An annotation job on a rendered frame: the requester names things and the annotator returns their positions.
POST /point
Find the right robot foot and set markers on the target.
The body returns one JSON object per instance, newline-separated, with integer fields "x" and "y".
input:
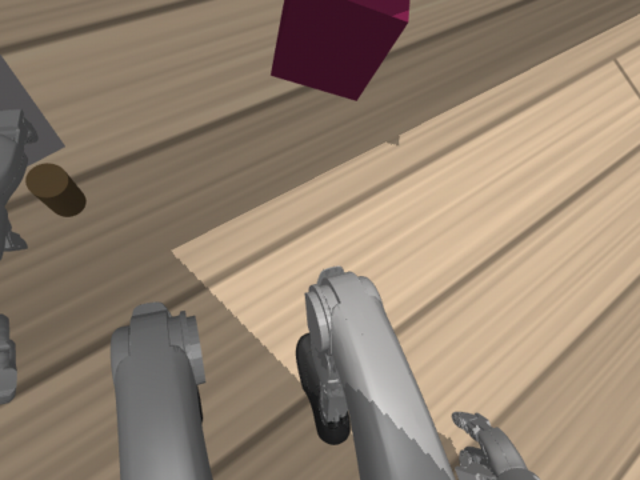
{"x": 330, "y": 432}

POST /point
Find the left robot hand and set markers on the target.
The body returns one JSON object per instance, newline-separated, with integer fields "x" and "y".
{"x": 15, "y": 132}

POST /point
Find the right robot hand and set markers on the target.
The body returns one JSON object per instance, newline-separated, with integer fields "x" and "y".
{"x": 497, "y": 453}

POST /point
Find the left robot arm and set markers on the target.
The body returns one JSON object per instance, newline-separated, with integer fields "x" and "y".
{"x": 8, "y": 370}

